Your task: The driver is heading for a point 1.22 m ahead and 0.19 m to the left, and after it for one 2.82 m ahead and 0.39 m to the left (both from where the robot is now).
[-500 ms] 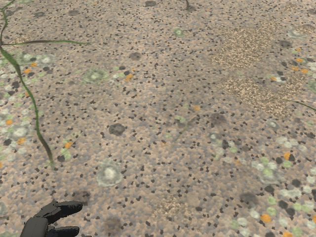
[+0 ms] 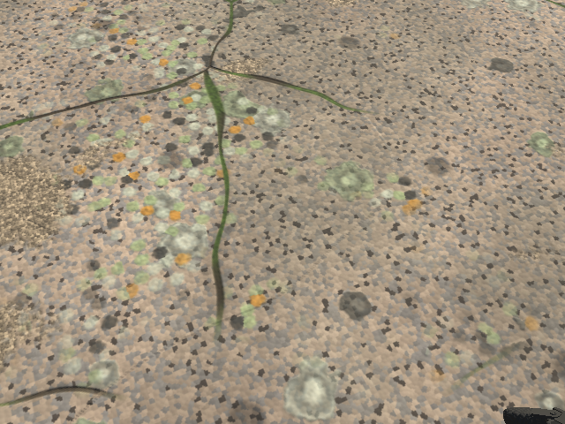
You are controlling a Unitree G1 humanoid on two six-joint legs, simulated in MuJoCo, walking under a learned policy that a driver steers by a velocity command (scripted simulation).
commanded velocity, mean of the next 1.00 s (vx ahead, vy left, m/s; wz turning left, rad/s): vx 0.50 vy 0.00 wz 0.41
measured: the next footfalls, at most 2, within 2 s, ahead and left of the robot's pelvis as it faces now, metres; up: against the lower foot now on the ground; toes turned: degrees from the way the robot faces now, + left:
right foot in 0.46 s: +0.46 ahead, -0.07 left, +0.00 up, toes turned +20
left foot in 0.96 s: +0.60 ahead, +0.27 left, +0.00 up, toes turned +25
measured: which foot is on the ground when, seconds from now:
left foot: down 0.00-0.48, up 0.50-0.94, down 0.96-1.00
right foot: up 0.00-0.44, down 0.46-0.96, up 0.98-1.00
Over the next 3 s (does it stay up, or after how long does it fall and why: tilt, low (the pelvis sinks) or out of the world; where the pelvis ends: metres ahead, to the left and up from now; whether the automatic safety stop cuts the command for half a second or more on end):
stays up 1.06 0.15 0.03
